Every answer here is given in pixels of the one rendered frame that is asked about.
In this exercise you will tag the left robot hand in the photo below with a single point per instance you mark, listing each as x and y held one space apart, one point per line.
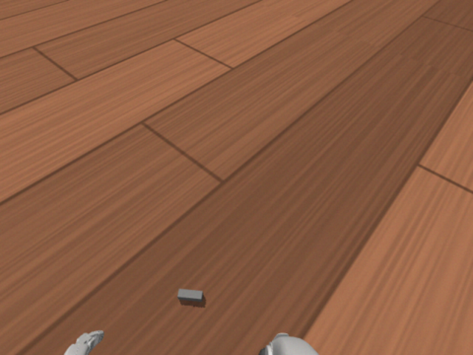
85 343

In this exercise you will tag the small box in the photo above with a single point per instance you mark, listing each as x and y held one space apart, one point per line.
191 295

